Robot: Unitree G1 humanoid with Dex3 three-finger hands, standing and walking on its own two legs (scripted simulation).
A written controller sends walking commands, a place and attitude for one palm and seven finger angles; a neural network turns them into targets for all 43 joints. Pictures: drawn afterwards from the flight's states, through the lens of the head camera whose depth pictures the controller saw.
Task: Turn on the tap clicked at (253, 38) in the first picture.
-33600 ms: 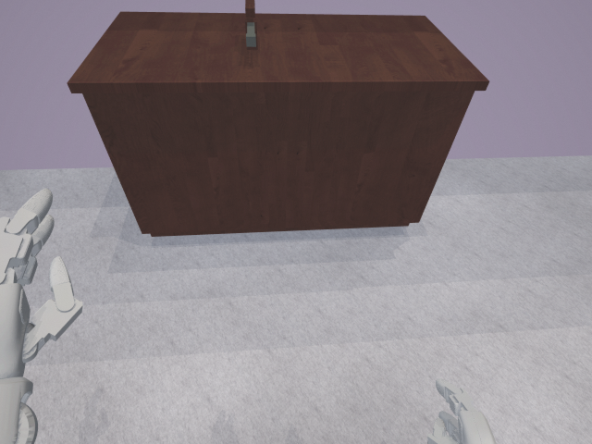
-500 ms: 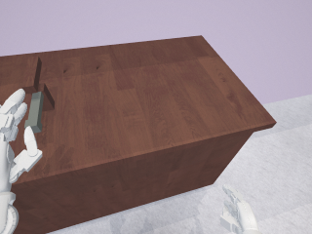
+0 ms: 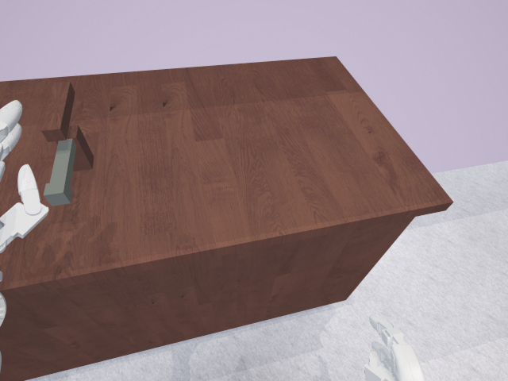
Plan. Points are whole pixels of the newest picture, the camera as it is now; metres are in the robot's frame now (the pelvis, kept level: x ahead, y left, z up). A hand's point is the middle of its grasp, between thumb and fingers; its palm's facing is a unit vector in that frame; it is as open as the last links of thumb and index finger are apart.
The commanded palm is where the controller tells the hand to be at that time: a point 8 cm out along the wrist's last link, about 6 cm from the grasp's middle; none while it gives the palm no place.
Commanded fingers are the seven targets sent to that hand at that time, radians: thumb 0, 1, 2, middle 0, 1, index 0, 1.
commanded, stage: come to a stop and stand still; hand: left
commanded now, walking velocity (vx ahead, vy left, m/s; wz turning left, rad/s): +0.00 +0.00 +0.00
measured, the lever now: (58, 193) +0.34 +0.36 +0.07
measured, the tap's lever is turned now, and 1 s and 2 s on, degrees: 0 0 0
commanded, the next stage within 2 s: look again from close up in 0.80 s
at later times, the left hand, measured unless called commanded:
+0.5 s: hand (65, 218) +0.25 +0.26 +0.16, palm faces +0.39 -0.87 -0.31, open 7.5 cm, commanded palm +0.18 +0.30 +0.18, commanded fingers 0.00 0.90 0.90 -0.20 -0.30 -0.20 -0.30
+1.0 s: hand (62, 225) +0.24 +0.26 +0.16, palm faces +0.38 -0.85 -0.35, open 7.5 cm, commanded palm +0.18 +0.30 +0.18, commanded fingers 0.00 0.90 0.90 -0.20 -0.30 -0.20 -0.30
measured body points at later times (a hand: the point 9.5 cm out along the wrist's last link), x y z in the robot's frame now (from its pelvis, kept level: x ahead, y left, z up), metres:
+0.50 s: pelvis +0.02 +0.02 +0.00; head +0.04 +0.05 +0.45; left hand +0.22 +0.31 +0.18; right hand +0.21 -0.20 -0.06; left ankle +0.04 +0.09 -0.74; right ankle +0.02 -0.12 -0.74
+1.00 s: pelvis +0.02 +0.02 +0.00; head +0.04 +0.04 +0.45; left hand +0.21 +0.31 +0.18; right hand +0.20 -0.20 -0.07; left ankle +0.04 +0.09 -0.74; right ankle +0.02 -0.12 -0.74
